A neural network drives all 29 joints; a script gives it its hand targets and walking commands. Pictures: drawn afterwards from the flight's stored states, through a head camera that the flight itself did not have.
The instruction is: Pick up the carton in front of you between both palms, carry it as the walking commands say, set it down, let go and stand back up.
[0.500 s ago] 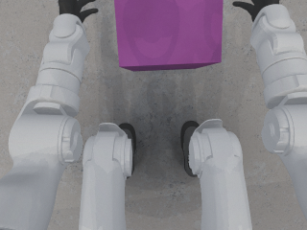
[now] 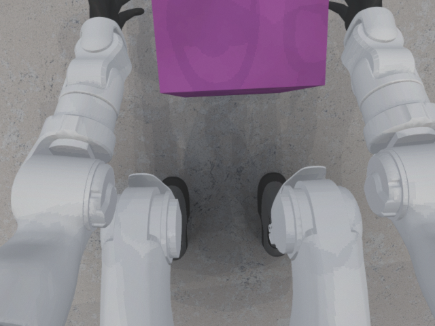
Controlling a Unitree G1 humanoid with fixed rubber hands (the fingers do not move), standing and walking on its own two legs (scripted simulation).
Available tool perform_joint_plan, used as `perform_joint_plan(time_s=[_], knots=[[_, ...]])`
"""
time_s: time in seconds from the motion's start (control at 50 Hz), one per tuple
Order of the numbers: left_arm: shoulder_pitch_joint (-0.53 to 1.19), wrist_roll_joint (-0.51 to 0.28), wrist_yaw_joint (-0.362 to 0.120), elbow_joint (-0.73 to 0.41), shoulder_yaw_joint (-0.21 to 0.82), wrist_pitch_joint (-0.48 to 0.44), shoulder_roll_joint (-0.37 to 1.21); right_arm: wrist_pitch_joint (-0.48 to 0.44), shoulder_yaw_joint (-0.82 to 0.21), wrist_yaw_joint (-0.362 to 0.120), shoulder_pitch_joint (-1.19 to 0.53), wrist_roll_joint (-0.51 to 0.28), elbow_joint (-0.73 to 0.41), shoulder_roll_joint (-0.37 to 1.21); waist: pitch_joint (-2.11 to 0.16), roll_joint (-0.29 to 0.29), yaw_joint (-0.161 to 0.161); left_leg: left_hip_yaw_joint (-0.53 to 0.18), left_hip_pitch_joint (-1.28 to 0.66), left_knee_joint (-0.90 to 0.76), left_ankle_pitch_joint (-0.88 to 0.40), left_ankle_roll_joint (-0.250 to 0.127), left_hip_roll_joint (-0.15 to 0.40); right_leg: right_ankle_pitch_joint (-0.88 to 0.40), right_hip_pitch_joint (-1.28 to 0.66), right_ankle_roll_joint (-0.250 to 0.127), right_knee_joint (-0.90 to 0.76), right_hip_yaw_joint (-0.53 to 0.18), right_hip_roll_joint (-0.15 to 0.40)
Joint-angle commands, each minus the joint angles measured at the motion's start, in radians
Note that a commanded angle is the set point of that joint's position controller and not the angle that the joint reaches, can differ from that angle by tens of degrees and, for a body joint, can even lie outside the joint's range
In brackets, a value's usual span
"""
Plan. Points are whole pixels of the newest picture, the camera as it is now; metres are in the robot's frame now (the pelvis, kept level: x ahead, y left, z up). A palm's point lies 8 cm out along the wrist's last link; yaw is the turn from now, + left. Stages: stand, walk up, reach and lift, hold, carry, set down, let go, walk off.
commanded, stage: reach and lift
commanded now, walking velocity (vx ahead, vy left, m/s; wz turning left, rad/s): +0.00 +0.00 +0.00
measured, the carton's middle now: (233, 30) +0.53 -0.03 -0.24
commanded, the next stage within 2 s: none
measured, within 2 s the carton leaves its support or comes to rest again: leaves its support in 0.48 s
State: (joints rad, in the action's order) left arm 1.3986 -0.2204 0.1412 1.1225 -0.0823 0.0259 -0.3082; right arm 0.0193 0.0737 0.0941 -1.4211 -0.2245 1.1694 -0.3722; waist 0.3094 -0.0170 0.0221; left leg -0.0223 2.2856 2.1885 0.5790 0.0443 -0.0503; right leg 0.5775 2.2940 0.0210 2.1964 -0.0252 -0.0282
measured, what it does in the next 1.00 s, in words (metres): rises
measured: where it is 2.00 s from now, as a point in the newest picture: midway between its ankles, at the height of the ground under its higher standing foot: (223, 229)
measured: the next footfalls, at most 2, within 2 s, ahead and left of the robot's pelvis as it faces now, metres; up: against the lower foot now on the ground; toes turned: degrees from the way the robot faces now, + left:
none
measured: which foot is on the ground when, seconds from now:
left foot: down 0.00-1.00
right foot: down 0.00-1.00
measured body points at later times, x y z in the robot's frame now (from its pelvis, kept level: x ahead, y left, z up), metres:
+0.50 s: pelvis +0.00 +0.00 +0.00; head +0.36 -0.02 +0.26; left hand +0.55 +0.12 -0.18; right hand +0.54 -0.18 -0.18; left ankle +0.11 +0.12 -0.33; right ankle +0.11 -0.12 -0.33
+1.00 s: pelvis -0.01 +0.00 +0.10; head +0.25 -0.01 +0.46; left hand +0.51 +0.13 +0.03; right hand +0.50 -0.18 +0.03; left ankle +0.11 +0.13 -0.33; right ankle +0.11 -0.12 -0.33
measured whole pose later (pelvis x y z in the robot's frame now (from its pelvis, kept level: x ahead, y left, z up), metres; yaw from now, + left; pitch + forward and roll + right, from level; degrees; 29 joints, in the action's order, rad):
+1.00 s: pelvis -0.01 +0.00 +0.10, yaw -1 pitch +42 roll +1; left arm 1.10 0.21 0.08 0.77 -0.50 0.33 0.00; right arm 0.34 0.47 0.04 -1.12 0.21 0.81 -0.06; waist -0.12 -0.02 0.02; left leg -0.08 2.07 1.84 0.50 0.07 -0.12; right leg 0.49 2.08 0.06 1.84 -0.08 -0.10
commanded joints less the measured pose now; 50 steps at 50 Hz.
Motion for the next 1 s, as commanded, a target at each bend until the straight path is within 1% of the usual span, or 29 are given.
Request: perform_joint_plan(time_s=[0.0,0.1,0.14,0.16,0.18,0.22,0.26,0.28,0.3,0.34,0.36,0.4,0.44,0.5,0.52,0.54,0.56,0.6,0.64,0.66,0.72,0.76,0.84,0.92,0.98], knots=[[0.240,0.004,0.002,-0.089,-0.007,-0.020,-0.090,-0.021,0.012,0.000,-0.246,0.003,-0.089,-0.101,-1.142,0.016,0.013,0.055,-0.554,-0.152,-0.310,0.002,-0.006,-0.333,-0.576,0.016,-0.180,0.036,0.006],[0.324,-0.027,0.009,-0.098,0.061,-0.020,-0.002,-0.023,-0.046,0.000,-0.323,-0.028,-0.095,-0.023,-1.153,0.006,0.017,0.053,-0.595,-0.162,-0.293,-0.001,-0.017,-0.305,-0.587,0.015,-0.190,0.038,-0.002],[0.343,-0.011,0.015,-0.087,0.052,-0.020,0.023,-0.022,-0.041,0.003,-0.340,-0.013,-0.079,-0.004,-1.142,0.001,0.019,0.051,-0.603,-0.167,-0.279,0.000,-0.024,-0.289,-0.590,0.014,-0.194,0.040,-0.007],[0.346,0.008,0.020,-0.080,0.035,-0.019,0.023,-0.021,-0.026,0.007,-0.340,0.007,-0.070,-0.004,-1.134,-0.001,0.021,0.050,-0.606,-0.170,-0.273,0.001,-0.027,-0.283,-0.591,0.014,-0.196,0.042,-0.010],[0.371,0.007,0.009,-0.099,0.058,-0.019,0.103,-0.019,-0.065,-0.008,-0.373,-0.008,-0.088,0.092,-1.126,0.004,0.007,0.050,-0.621,-0.173,-0.272,-0.006,-0.035,-0.279,-0.592,0.010,-0.197,0.043,-0.019],[0.471,0.005,-0.039,-0.100,0.118,-0.018,0.339,-0.018,-0.128,-0.053,-0.485,-0.014,-0.087,0.338,-1.127,0.011,0.011,0.056,-0.601,-0.165,-0.284,-0.007,-0.050,-0.296,-0.587,0.005,-0.195,0.045,-0.038],[0.585,0.033,-0.112,-0.111,0.158,0.003,0.626,0.006,-0.171,-0.124,-0.592,0.008,-0.105,0.635,-1.091,0.001,0.011,0.060,-0.563,-0.154,-0.270,-0.011,-0.070,-0.286,-0.569,0.000,-0.184,0.043,-0.055],[0.607,0.055,-0.149,-0.115,0.150,0.019,0.739,0.024,-0.171,-0.161,-0.612,0.029,-0.119,0.743,-1.064,0.001,0.010,0.065,-0.547,-0.147,-0.259,-0.014,-0.080,-0.270,-0.558,-0.001,-0.176,0.047,-0.061],[0.610,0.075,-0.181,-0.124,0.137,0.035,0.817,0.040,-0.159,-0.193,-0.615,0.046,-0.137,0.813,-1.044,0.001,0.010,0.072,-0.533,-0.141,-0.253,-0.018,-0.088,-0.263,-0.546,-0.003,-0.170,0.054,-0.067],[0.610,0.099,-0.224,-0.151,0.114,0.058,0.912,0.065,-0.141,-0.237,-0.603,0.068,-0.168,0.910,-1.036,0.002,0.013,0.082,-0.506,-0.134,-0.266,-0.022,-0.095,-0.283,-0.522,-0.006,-0.161,0.065,-0.077],[0.608,0.110,-0.236,-0.165,0.106,0.066,0.938,0.074,-0.134,-0.252,-0.595,0.075,-0.180,0.949,-1.045,0.004,0.008,0.086,-0.505,-0.131,-0.285,-0.023,-0.095,-0.303,-0.517,-0.005,-0.154,0.069,-0.079],[0.620,0.096,-0.255,-0.225,0.127,0.081,1.007,0.090,-0.147,-0.272,-0.591,0.068,-0.253,1.016,-1.138,0.001,0.018,0.096,-0.530,-0.122,-0.342,-0.025,-0.100,-0.368,-0.556,-0.005,-0.147,0.080,-0.087],[0.637,0.064,-0.258,-0.304,0.175,0.091,1.061,0.102,-0.185,-0.276,-0.595,0.042,-0.337,1.068,-1.292,-0.001,0.025,0.106,-0.593,-0.111,-0.414,-0.025,-0.103,-0.448,-0.631,0.000,-0.137,0.089,-0.090],[0.642,0.014,-0.244,-0.433,0.249,0.109,1.157,0.121,-0.263,-0.259,-0.627,-0.001,-0.488,1.127,-1.581,0.002,0.045,0.114,-0.731,-0.110,-0.518,-0.019,-0.112,-0.558,-0.781,0.009,-0.141,0.104,-0.096],[0.635,0.010,-0.240,-0.467,0.265,0.123,1.184,0.132,-0.282,-0.253,-0.630,-0.007,-0.534,1.143,-1.667,0.008,0.050,0.113,-0.763,-0.114,-0.542,-0.018,-0.116,-0.587,-0.825,0.009,-0.146,0.107,-0.101],[0.624,0.012,-0.234,-0.493,0.283,0.138,1.212,0.144,-0.299,-0.246,-0.620,-0.006,-0.570,1.171,-1.738,0.010,0.045,0.117,-0.775,-0.122,-0.551,-0.014,-0.122,-0.602,-0.861,0.010,-0.153,0.110,-0.105],[0.609,0.014,-0.230,-0.517,0.295,0.152,1.229,0.158,-0.312,-0.240,-0.599,0.002,-0.598,1.191,-1.784,0.020,0.048,0.118,-0.784,-0.132,-0.547,-0.012,-0.126,-0.605,-0.889,0.013,-0.165,0.112,-0.110],[0.569,0.033,-0.228,-0.556,0.306,0.179,1.251,0.192,-0.318,-0.235,-0.537,0.025,-0.623,1.230,-1.802,0.030,0.042,0.124,-0.769,-0.166,-0.495,-0.008,-0.133,-0.565,-0.909,0.016,-0.199,0.117,-0.119],[0.514,0.072,-0.236,-0.549,0.290,0.207,1.270,0.226,-0.299,-0.239,-0.465,0.063,-0.597,1.272,-1.717,0.032,0.032,0.127,-0.719,-0.215,-0.406,-0.008,-0.137,-0.475,-0.860,0.016,-0.247,0.121,-0.127],[0.484,0.097,-0.242,-0.523,0.269,0.221,1.277,0.243,-0.281,-0.243,-0.431,0.086,-0.563,1.291,-1.643,0.032,0.024,0.128,-0.680,-0.243,-0.350,-0.010,-0.138,-0.417,-0.816,0.015,-0.275,0.122,-0.129],[0.406,0.195,-0.262,-0.398,0.157,0.261,1.285,0.283,-0.190,-0.264,-0.349,0.168,-0.432,1.328,-1.398,0.032,0.000,0.126,-0.588,-0.328,-0.193,-0.019,-0.134,-0.242,-0.689,0.009,-0.358,0.119,-0.130],[0.387,0.252,-0.271,-0.341,0.084,0.275,1.280,0.296,-0.121,-0.276,-0.336,0.220,-0.378,1.324,-1.306,0.034,-0.003,0.119,-0.568,-0.378,-0.139,-0.027,-0.133,-0.174,-0.646,0.004,-0.406,0.115,-0.132],[0.398,0.305,-0.283,-0.315,0.022,0.277,1.283,0.298,-0.046,-0.287,-0.358,0.280,-0.352,1.324,-1.307,0.027,-0.004,0.113,-0.602,-0.455,-0.125,-0.030,-0.136,-0.150,-0.671,-0.001,-0.478,0.109,-0.136],[0.400,0.316,-0.289,-0.321,0.022,0.283,1.305,0.304,-0.026,-0.291,-0.351,0.306,-0.346,1.338,-1.364,0.020,0.008,0.111,-0.663,-0.520,-0.116,-0.026,-0.139,-0.143,-0.741,-0.003,-0.542,0.106,-0.137],[0.376,0.314,-0.296,-0.332,0.039,0.296,1.331,0.314,-0.035,-0.296,-0.324,0.311,-0.355,1.361,-1.414,0.013,0.012,0.110,-0.718,-0.567,-0.119,-0.022,-0.141,-0.150,-0.802,-0.003,-0.586,0.105,-0.137]])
